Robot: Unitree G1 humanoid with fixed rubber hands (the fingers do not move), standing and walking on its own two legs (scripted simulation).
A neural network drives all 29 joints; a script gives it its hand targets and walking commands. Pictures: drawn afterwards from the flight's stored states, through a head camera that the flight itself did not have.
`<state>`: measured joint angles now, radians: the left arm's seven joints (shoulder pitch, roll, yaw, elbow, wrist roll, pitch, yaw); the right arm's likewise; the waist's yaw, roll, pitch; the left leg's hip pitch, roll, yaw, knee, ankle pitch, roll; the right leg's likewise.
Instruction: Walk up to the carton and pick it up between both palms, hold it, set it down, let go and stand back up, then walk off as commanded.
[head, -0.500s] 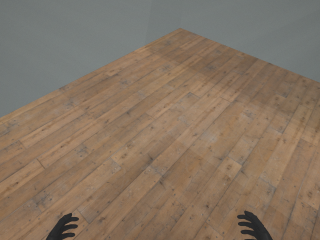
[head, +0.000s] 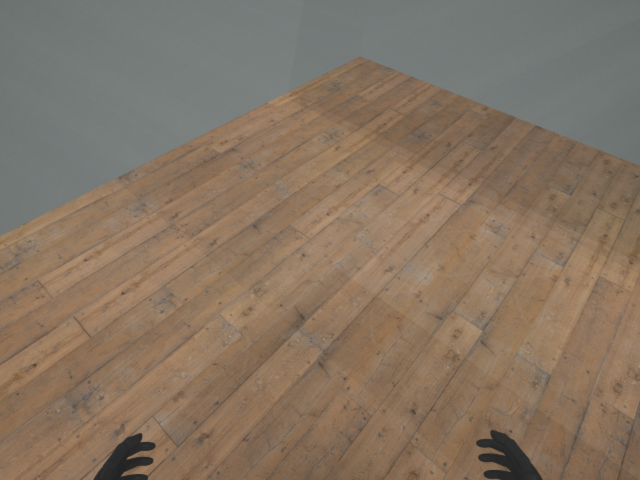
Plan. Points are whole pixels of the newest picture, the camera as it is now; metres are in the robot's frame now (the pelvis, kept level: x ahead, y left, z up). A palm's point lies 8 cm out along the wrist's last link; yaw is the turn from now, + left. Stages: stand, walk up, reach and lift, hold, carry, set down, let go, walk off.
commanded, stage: stand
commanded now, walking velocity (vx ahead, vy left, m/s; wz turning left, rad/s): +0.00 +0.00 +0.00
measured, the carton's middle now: out of the picture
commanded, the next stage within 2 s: walk up in 0.90 s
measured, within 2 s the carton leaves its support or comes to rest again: neither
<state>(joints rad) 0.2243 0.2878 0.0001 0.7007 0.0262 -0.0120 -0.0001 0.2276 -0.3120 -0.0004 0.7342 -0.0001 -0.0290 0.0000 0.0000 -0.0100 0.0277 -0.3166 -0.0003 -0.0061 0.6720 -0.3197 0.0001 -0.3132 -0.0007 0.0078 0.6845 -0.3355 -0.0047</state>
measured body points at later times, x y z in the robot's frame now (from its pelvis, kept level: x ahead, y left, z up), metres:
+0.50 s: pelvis -0.01 +0.00 +0.00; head +0.00 +0.00 +0.45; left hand +0.12 +0.26 -0.10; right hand +0.11 -0.28 -0.10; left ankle +0.03 +0.12 -0.72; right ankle +0.02 -0.12 -0.72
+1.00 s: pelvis -0.01 +0.00 +0.01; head +0.00 +0.00 +0.46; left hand +0.11 +0.26 -0.11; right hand +0.10 -0.28 -0.10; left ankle +0.03 +0.12 -0.72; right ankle +0.02 -0.12 -0.72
